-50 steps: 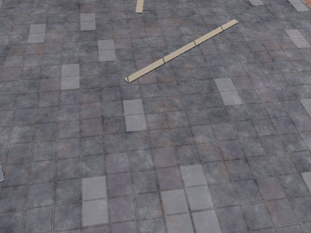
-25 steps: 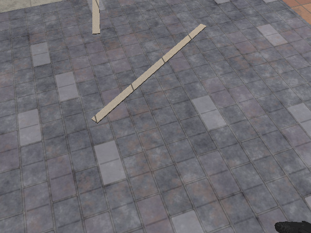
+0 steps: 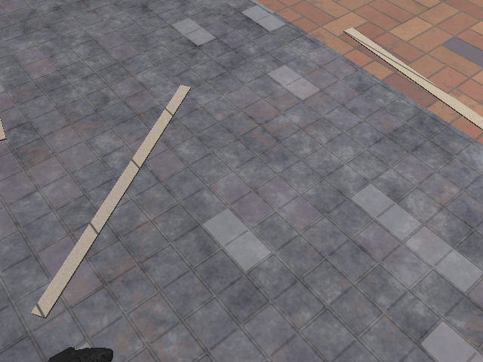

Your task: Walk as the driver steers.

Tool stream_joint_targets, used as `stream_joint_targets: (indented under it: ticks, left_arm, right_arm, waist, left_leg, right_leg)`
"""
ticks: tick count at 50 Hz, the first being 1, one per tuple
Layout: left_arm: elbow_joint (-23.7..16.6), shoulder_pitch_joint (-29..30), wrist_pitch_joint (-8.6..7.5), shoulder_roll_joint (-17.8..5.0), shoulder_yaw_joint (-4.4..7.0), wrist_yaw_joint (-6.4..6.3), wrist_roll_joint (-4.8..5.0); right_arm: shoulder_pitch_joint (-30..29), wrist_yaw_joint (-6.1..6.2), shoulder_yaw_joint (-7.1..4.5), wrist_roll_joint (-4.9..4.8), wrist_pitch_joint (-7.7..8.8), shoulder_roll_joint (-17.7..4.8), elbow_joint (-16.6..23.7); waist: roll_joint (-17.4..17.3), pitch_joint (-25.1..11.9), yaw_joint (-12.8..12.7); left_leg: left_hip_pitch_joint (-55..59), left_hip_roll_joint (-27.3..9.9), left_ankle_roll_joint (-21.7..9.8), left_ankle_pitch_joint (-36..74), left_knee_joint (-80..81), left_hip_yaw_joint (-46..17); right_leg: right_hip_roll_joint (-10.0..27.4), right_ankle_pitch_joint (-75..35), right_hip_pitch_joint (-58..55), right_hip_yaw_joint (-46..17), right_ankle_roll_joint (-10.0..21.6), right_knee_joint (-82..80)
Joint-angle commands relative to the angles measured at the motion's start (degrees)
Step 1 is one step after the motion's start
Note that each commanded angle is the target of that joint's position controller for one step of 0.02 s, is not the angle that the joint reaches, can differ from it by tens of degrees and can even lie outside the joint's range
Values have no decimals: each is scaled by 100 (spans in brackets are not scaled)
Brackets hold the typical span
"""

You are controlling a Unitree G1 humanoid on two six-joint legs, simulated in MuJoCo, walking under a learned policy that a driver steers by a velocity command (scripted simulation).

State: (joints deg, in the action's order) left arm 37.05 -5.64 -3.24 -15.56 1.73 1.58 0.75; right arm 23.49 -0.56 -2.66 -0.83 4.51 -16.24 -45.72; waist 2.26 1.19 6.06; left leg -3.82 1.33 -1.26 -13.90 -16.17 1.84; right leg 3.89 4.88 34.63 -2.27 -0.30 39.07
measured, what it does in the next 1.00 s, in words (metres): walks ahead, turning left: right foot, then left foot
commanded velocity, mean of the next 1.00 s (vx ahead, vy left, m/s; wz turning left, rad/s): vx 0.50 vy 0.00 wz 0.33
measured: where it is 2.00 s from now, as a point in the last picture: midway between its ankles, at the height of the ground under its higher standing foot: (147, 179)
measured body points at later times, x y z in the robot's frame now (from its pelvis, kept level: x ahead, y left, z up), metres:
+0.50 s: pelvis +0.25 -0.02 +0.00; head +0.27 -0.02 +0.44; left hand +0.23 +0.26 -0.13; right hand +0.49 -0.23 -0.10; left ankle +0.39 +0.16 -0.69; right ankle +0.19 -0.14 -0.75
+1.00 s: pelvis +0.50 +0.10 +0.00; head +0.52 +0.12 +0.45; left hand +0.55 +0.41 -0.11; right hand +0.69 -0.11 -0.10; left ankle +0.43 +0.15 -0.75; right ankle +0.74 +0.01 -0.68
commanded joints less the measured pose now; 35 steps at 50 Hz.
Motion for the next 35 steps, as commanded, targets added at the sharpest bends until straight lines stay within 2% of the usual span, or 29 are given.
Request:
stream_joint_targets:
  ticks: [1, 3, 4, 5, 6, 7, 8, 9, 10, 11, 12, 14, 16, 18, 21, 24, 27, 28, 30, 31, 32, 33, 34, 35]
  left_arm:
    - [-557, 687, -148, -320, 68, 61, 41]
    - [-586, 657, -206, -453, 124, 93, 47]
    - [-527, 422, -230, -538, 173, 89, 38]
    - [-372, -81, -236, -698, 273, 53, 9]
    - [-188, -863, -229, -973, 408, -13, -46]
    - [-85, -1883, -182, -1464, 524, -105, -143]
    - [-28, -1924, -127, -1590, 527, -71, -184]
    - [-18, -1745, -128, -1057, 408, -61, -93]
    - [-3, -1438, -141, -815, 326, -63, -39]
    - [-2, -1086, -162, -649, 270, -45, -62]
    - [21, -836, -190, -504, 242, -27, -94]
    - [109, -629, -281, -442, 263, -37, -149]
    - [232, -604, -356, -531, 316, -66, -151]
    - [358, -672, -368, -628, 359, -107, -158]
    - [474, -724, -324, -777, 397, -163, -137]
    - [627, -996, -253, -962, 455, -201, -77]
    - [766, -1186, -140, -1097, 511, -204, 22]
    - [788, -1192, -96, -1153, 530, -208, 46]
    - [778, -1134, -15, -1341, 582, -239, 88]
    - [760, -1073, 35, -1391, 592, -254, 112]
    - [733, -1047, 50, -1288, 541, -273, 118]
    - [608, -1277, 1, -829, 374, -266, -110]
    - [276, -1544, -175, -325, 182, -197, -148]
    - [223, -869, -355, -934, 300, -125, 49]
  right_arm:
    - [-39, 13, -252, -83, 21, -1062, 229]
    - [-14, 36, -280, -101, -48, -1149, 159]
    - [-80, 51, -295, -108, -82, -1206, 148]
    - [-124, 63, -276, -109, -96, -1169, 149]
    - [-145, 61, -198, -57, -78, -962, 184]
    - [-177, 65, -18, 142, -41, -467, 404]
    - [478, 79, 49, -49, 40, -197, 469]
    - [104, 89, -116, -169, 45, -818, 384]
    - [-282, 76, -177, -195, 34, -934, 484]
    - [-428, 93, -174, -141, -3, -834, 474]
    - [-496, 91, -190, -80, -54, -758, 486]
    - [-353, 66, -173, -97, -173, -521, 437]
    - [-477, 68, -166, -79, -249, -411, 513]
    - [-731, 60, -156, -47, -265, -366, 642]
    - [-1185, -47, -103, -45, -228, -267, 794]
    - [-1807, -163, -51, -37, -217, -200, 1050]
    - [-2170, -258, -67, -48, -233, -274, 1301]
    - [-2198, -283, -90, -44, -241, -322, 1368]
    - [-1893, -294, -203, -25, -284, -523, 1402]
    - [-1291, -275, -326, -32, -308, -718, 1281]
    - [-338, -199, -518, -49, -339, -1036, 1030]
    - [310, -66, -674, -92, -404, -1571, 894]
    - [-86, -88, -660, -86, -313, -1919, 1121]
    - [-34, -153, -507, -51, -221, -1360, 1198]
  waist:
    - [-719, 202, -92]
    - [-756, 199, -237]
    - [-756, 98, -429]
    - [-682, -198, -721]
    - [-559, -757, -1099]
    - [388, -1725, -1444]
    - [1679, -2181, -1112]
    - [861, -1476, -1246]
    - [656, -836, -1153]
    - [355, -543, -964]
    - [381, -285, -817]
    - [449, -169, -597]
    - [253, -34, -527]
    - [128, 76, -560]
    - [67, 197, -702]
    - [-45, 396, -941]
    - [-29, 493, -1007]
    - [8, 453, -964]
    - [220, 83, -692]
    - [228, -281, -328]
    - [77, -779, 174]
    - [-992, -1253, 236]
    - [-1994, -2018, -362]
    - [-991, -2041, 91]
  left_leg:
    - [-200, -1461, -967, 1313, 548, -1053]
    - [-13, -1567, -879, 1490, 328, -1216]
    - [-28, -1547, -802, 1776, 81, -1208]
    - [-170, -1347, -672, 2388, -474, -1052]
    - [-664, -1017, -474, 2385, -1529, -799]
    - [-1873, -518, -187, 396, -3481, -465]
    - [-3504, 53, 18, -2050, -4942, -629]
    - [-4009, -243, 47, -1780, -5523, -976]
    - [-4165, -442, 17, -1247, -5525, -885]
    - [-3956, -634, 59, -806, -5385, -810]
    - [-3799, -760, 98, -494, -5171, -809]
    - [-3362, -873, 167, -140, -5060, -801]
    - [-3472, -891, 242, 138, -4895, -835]
    - [-3695, -895, 296, 562, -4426, -878]
    - [-3553, -851, 240, 1396, -3370, -654]
    - [-3517, -798, 111, 1620, -2616, -353]
    - [-3603, -727, -100, 1236, -2187, -155]
    - [-3494, -636, -193, 992, -2097, -35]
    - [-2771, -246, -427, 389, -2070, 317]
    - [-1969, 24, -584, 267, -1957, 468]
    - [-508, 262, -804, 577, -1639, 426]
    - [1169, -746, -1183, 881, -1575, -1193]
    - [2563, -1965, -2354, -584, -510, -4647]
    - [2476, -2017, -2098, -948, 24, -4739]
  right_leg:
    - [-149, -255, -378, 133, 58, -595]
    - [-221, -33, -658, 105, 178, -923]
    - [-289, -24, -1097, 162, 253, -1128]
    - [-394, -52, -1949, 254, 369, -1340]
    - [-124, -132, -3216, 45, 551, -1271]
    - [1234, -284, -4851, -1359, 916, -1103]
    - [2107, 1094, -5679, -3533, 1628, -1848]
    - [1884, 1817, -5097, -3316, 1477, -2135]
    - [1691, 1692, -4474, -2489, 1297, -2247]
    - [1434, 1219, -3870, -1953, 1193, -2417]
    - [1238, 804, -3411, -1501, 1157, -2607]
    - [1095, 141, -2870, -869, 1133, -2917]
    - [1115, -479, -2724, -402, 1174, -3072]
    - [1120, -809, -2805, -28, 1189, -3137]
    - [1000, -905, -2885, 553, 1077, -3192]
    - [1123, -896, -3170, 865, 1009, -3188]
    - [1284, -1209, -3748, 1062, 881, -2934]
    - [1312, -1691, -3893, 1148, 823, -2728]
    - [1284, -3586, -4060, 1334, 689, -1883]
    - [1183, -4253, -3957, 1452, 598, -977]
    - [950, -4002, -3314, 1594, 396, 324]
    - [570, -909, -1687, 1585, 113, 2227]
    - [-665, 2930, 444, 549, -168, 4033]
    - [-373, 2691, 1015, -381, -42, 4247]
